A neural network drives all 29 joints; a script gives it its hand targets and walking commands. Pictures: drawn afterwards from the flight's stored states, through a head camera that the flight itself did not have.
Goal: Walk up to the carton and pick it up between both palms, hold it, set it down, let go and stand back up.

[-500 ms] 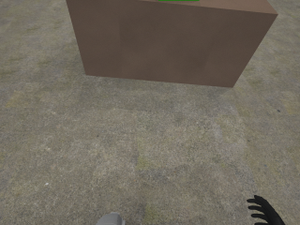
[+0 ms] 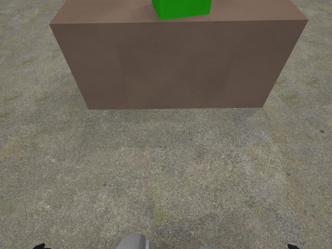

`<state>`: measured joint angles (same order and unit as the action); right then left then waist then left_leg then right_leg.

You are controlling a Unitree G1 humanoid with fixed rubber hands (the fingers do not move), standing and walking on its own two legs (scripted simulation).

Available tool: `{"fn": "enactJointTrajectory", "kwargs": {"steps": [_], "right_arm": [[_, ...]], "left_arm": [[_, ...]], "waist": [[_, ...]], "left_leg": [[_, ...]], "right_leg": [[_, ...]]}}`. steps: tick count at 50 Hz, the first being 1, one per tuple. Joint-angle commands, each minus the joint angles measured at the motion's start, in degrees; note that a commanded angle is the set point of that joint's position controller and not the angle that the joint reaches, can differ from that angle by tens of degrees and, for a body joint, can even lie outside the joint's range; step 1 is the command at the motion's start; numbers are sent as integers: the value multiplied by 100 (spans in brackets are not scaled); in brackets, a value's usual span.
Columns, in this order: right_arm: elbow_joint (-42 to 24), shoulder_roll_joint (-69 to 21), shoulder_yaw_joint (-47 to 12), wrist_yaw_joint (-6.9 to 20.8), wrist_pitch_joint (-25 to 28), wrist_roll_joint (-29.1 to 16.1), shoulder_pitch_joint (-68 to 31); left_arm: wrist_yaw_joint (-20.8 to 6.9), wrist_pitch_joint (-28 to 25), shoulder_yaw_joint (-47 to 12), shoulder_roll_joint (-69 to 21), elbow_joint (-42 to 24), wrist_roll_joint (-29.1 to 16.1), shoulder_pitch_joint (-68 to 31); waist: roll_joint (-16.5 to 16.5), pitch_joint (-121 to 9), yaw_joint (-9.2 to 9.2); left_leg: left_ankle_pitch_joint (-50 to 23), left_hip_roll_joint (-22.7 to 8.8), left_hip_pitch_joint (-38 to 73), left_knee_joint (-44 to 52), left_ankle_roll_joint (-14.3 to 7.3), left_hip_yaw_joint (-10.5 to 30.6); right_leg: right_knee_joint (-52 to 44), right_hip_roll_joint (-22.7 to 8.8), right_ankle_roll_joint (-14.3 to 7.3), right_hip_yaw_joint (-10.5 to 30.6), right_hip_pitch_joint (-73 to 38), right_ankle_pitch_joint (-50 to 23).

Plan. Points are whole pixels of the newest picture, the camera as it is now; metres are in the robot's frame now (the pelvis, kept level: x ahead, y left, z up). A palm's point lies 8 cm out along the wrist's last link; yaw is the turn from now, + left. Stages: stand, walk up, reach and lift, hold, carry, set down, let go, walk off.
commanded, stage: walk up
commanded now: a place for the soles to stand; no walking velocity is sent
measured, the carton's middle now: out of the picture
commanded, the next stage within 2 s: none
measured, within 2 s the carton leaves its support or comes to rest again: neither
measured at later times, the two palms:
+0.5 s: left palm (49, 208) +0.24 +0.32 -0.10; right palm (318, 219) +0.21 -0.37 -0.08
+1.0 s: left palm (66, 168) +0.37 +0.32 -0.12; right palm (284, 160) +0.37 -0.35 -0.08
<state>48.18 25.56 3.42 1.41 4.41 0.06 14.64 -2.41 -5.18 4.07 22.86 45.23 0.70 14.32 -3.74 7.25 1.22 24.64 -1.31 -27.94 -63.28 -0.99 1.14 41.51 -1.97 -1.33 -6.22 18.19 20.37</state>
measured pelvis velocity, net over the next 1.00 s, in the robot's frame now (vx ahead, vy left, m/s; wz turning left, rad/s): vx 0.29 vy -0.01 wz -0.02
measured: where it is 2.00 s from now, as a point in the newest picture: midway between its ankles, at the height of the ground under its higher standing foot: (176, 190)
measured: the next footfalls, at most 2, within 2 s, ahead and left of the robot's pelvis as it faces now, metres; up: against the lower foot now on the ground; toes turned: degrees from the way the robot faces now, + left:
left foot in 0.12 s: +0.20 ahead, +0.14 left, +0.00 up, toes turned +7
right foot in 0.46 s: +0.27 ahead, -0.14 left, +0.00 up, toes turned -8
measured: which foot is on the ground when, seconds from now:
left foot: up 0.00-0.10, down 0.12-0.50, up 0.52-0.76, down 0.78-1.00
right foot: down 0.00-0.16, up 0.18-0.44, down 0.46-0.82, up 0.84-1.00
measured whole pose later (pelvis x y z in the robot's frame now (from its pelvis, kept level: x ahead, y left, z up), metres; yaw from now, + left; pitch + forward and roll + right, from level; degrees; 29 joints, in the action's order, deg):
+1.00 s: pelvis +0.29 -0.01 -0.02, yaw -1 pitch -3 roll +4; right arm 47.7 25.7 4.6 0.3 7.0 1.3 14.7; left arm -2.9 -2.2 3.8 26.7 49.7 1.2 14.6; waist 6.1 5.9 0.3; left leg 19.6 -0.3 -22.7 -45.4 -1.5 -7.3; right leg 62.2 -5.9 -1.9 0.5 31.0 28.6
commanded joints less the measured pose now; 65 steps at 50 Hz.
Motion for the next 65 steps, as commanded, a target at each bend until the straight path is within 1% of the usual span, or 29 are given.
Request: {"fn": "enactJointTrajectory", "kwargs": {"steps": [1,6,7,8,9,10,15,20,23,24,25,26,28,32,35,38,39,40,41,42,44,49,53,54,55,56,58,61,65], "right_arm": [[-649,965,298,34,191,36,-364],[-174,1250,606,27,266,64,1072],[-8,1702,754,-37,332,72,1514],[-151,2211,889,-123,350,160,1685],[-257,2231,902,-84,289,-25,1161],[-463,1971,881,-85,273,-28,631],[-385,1611,613,-89,350,118,248],[-584,1803,642,2,328,140,-119],[-622,1614,493,24,196,136,-532],[-550,1344,425,-3,121,241,-594],[-832,891,285,-13,150,99,-779],[-829,1081,325,-46,186,32,-657],[-579,1407,389,-79,223,54,-448],[-213,1305,339,-83,265,-8,50],[-343,1255,359,-27,223,-41,-30],[-160,1167,446,-37,316,28,576],[92,1336,582,-95,373,41,1326],[57,2017,803,-204,434,78,1873],[-44,2465,830,-234,431,72,1684],[-152,2327,859,-196,352,-87,1207],[-257,1761,676,-253,341,93,546],[-430,1903,613,-180,357,143,106],[-538,1506,471,-135,274,110,-562],[-551,1092,354,-145,179,183,-339],[-809,599,153,-145,149,32,-636],[-595,1254,285,-235,136,41,-744],[-421,1380,293,-175,212,12,-337],[-5,1341,317,-202,267,4,336],[-131,1291,385,-131,269,-4,214]], "left_arm": [[99,-68,483,1825,-282,29,538],[-14,26,236,1482,-632,29,-314],[-25,48,134,1142,-511,11,-54],[-17,46,111,1107,-615,-57,-88],[74,184,293,1793,-590,28,-159],[62,176,337,2012,-453,2,35],[-21,111,323,1678,-40,18,397],[-218,136,338,1602,205,101,262],[-224,118,466,1700,329,73,871],[-164,95,651,1905,584,57,1516],[-84,33,768,2491,504,110,1926],[-55,-12,678,2497,210,79,1416],[44,-31,621,2152,76,-4,853],[63,-121,476,1923,-12,-10,495],[67,-44,484,2063,-81,33,353],[36,18,392,1921,-290,-9,-14],[25,43,253,1601,-314,-9,-245],[9,27,133,1176,-449,-79,4],[25,100,205,1425,-427,-60,-45],[122,210,348,1965,-405,34,-356],[89,189,318,1701,-129,18,-59],[-75,145,327,1672,-2,44,82],[-98,77,490,1651,456,134,1047],[-44,84,668,1911,605,122,1627],[7,-2,808,2604,385,168,1861],[19,42,720,2465,167,167,1018],[95,2,624,2049,53,38,728],[106,-33,554,1903,-62,19,343],[69,45,475,1892,-205,60,126]], "waist": [[1764,-422,341],[1063,-925,-613],[-626,-1079,-904],[-1026,-1378,-925],[-312,-1113,-824],[327,-742,-538],[-547,-241,-217],[-447,-206,-169],[-186,-448,318],[663,-741,747],[2865,-468,1017],[2137,-389,806],[867,-338,533],[1105,-268,122],[1902,-243,181],[1502,-801,-267],[693,-1130,-722],[-1005,-1432,-1048],[-1323,-1418,-963],[-189,-1063,-811],[347,-108,-387],[-599,-714,-239],[191,-845,517],[951,-1079,723],[3268,-745,1109],[1887,-217,795],[570,39,358],[1242,-535,85],[1687,-464,78]], "left_leg": [[186,-508,-874,1378,14,-70],[-1055,90,2469,2835,-204,-529],[321,-388,3569,3651,-379,817],[1600,-2243,3449,4937,-1109,4205],[2872,-2660,2991,5284,-1633,4635],[2564,-2409,2752,5099,-1560,4054],[1016,-2074,1220,4834,-1421,2246],[1385,-1841,416,4673,-1348,1305],[2377,-1358,-1114,3780,-925,392],[2599,-1066,-1799,2416,-690,33],[1355,-10,-2530,-86,-316,-999],[635,207,-2549,-850,-241,148],[126,-167,-2398,-1030,-174,374],[28,-391,-1264,143,-71,325],[109,-381,-788,1125,-15,-210],[-1022,1,1016,2463,-91,-667],[-1007,221,2357,2734,-120,-368],[830,-857,3207,3870,-416,1672],[1201,-2322,3358,5146,-1055,4934],[2437,-2560,2675,5171,-1534,5065],[1277,-2130,1995,4632,-1525,3340],[181,-1899,878,3935,-1627,1967],[756,-1356,-1055,2712,-992,798],[1613,-720,-2014,1316,-650,118],[1079,414,-3171,-1048,-240,-757],[735,30,-2956,-1158,-247,432],[196,-250,-2763,-1063,-218,288],[197,-454,-1706,-386,-155,279],[131,-310,-588,850,-82,-419]], "right_leg": [[-1868,-1887,-1624,1848,-1063,-2050],[-509,-1193,-934,878,1279,-9],[1382,-519,-585,361,2168,-270],[2782,226,-176,202,2907,941],[3163,-77,-149,1122,2762,1259],[3171,-255,-123,1194,2902,727],[2049,-695,-21,1121,2075,422],[839,-596,-31,623,993,-84],[198,-239,-235,320,-1077,2],[-124,-163,-217,661,-2113,715],[-2218,-1187,-620,2961,-1921,3198],[-3129,-2221,-1334,5205,-1444,3058],[-2616,-2077,-1441,4171,-1582,2147],[-1972,-1913,-1485,2592,-578,-852],[-1766,-1739,-1468,1864,-210,-673],[-708,-1413,-1080,1160,459,-1045],[750,-1174,-749,857,1310,-1074],[2670,-381,-375,154,2310,-749],[3330,292,-67,683,3212,1078],[3559,-175,-95,1240,3134,1337],[3033,-528,-84,1171,3121,772],[1468,-680,-81,970,1527,1004],[141,-251,-120,602,-1104,-359],[-554,-364,-249,1289,-2071,1104],[-2864,-1753,-461,4416,-1795,4156],[-3227,-2432,-1107,5436,-1004,3902],[-2357,-1992,-1158,4164,-1189,1871],[-1609,-1866,-1403,2836,-806,-565],[-1383,-1451,-1392,2017,79,-666]]}}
